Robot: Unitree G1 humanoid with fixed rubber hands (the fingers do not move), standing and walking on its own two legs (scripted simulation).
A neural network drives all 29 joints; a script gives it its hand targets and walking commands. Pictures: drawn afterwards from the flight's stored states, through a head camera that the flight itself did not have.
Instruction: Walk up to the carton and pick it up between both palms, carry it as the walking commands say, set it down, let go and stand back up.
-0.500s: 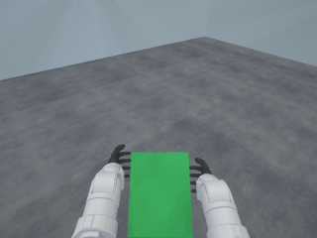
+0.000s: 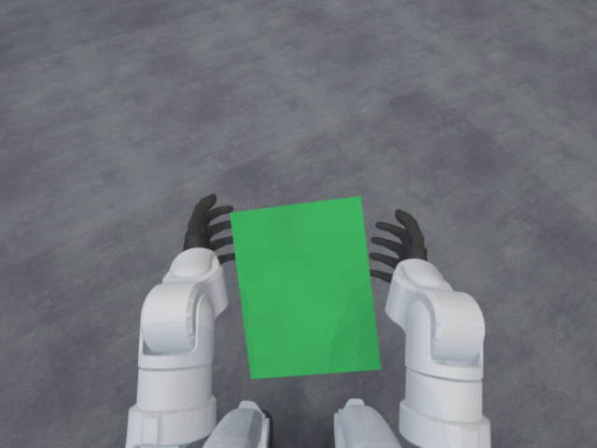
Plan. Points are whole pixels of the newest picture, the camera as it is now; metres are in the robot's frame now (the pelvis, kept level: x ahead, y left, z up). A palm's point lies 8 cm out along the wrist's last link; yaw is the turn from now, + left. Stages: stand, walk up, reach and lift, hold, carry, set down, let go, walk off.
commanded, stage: carry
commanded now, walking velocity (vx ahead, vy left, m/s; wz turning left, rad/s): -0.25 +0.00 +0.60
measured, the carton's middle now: (310, 275) +0.36 -0.02 -0.04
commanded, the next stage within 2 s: none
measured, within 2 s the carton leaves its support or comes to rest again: neither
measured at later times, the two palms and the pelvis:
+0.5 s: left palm out of the picture +0.09 +0.18 +0.08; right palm (364, 415) +0.17 -0.05 +0.10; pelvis -0.16 -0.03 +0.00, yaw +19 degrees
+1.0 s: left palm out of the picture -0.18 +0.14 +0.11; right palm out of the picture -0.05 -0.08 +0.11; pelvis -0.36 -0.12 +0.01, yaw +37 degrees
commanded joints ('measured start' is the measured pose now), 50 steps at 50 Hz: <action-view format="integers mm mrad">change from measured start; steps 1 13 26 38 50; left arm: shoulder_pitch -232 -170 -282 -53 -136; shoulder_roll -1115 -1087 -1063 -1117 -1019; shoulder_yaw -597 -597 -640 -564 -498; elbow -146 -258 -211 24 -80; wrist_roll -374 -370 -356 -342 -253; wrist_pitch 72 61 107 146 160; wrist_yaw -199 -215 -187 -234 -186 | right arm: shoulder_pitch -532 -452 -337 -544 -419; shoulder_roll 940 954 975 908 996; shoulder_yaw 600 610 560 595 623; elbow -421 -450 -254 -409 -195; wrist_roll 339 309 320 267 354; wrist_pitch -79 -84 -26 -27 44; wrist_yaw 244 226 275 221 267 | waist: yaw -3 24 0 25 18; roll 164 -167 190 -294 -231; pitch -897 -790 -709 -586 -635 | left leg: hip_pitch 568 50 506 -54 243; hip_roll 314 72 327 94 48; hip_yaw -373 85 -273 20 169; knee -226 247 -258 414 -89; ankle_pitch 790 -162 760 -353 -283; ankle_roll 110 -36 121 -101 -59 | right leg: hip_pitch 174 660 52 446 460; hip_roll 50 -313 0 -541 -331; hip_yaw -11 17 -51 300 -90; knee -57 -321 135 -635 -400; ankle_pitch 56 1080 20 519 564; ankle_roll -20 -210 -3 -291 -176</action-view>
